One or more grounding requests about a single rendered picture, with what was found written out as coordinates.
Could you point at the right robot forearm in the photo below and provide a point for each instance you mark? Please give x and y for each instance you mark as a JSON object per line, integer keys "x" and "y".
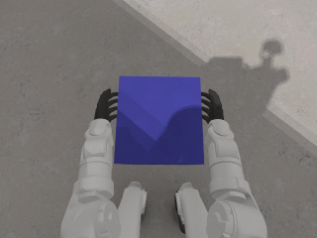
{"x": 225, "y": 166}

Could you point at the robot left hand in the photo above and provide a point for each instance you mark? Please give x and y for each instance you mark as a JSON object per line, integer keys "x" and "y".
{"x": 102, "y": 110}

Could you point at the left robot upper arm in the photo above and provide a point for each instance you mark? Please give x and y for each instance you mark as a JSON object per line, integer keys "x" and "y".
{"x": 95, "y": 219}

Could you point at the robot left shin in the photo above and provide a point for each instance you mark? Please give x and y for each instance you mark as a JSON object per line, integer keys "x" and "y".
{"x": 135, "y": 184}

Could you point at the robot right shin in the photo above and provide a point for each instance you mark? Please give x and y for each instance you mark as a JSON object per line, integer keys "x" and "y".
{"x": 186, "y": 185}

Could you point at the robot right hand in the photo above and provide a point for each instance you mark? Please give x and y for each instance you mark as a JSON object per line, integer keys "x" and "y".
{"x": 215, "y": 110}

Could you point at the carton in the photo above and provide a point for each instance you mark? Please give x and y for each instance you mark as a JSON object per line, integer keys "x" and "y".
{"x": 159, "y": 121}

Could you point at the robot shin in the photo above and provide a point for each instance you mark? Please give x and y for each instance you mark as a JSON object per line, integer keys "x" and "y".
{"x": 186, "y": 185}
{"x": 135, "y": 184}

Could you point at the right robot upper arm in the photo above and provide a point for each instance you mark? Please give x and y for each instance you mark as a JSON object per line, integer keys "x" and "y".
{"x": 230, "y": 219}

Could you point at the left robot forearm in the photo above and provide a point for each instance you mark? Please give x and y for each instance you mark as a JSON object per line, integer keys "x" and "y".
{"x": 95, "y": 166}

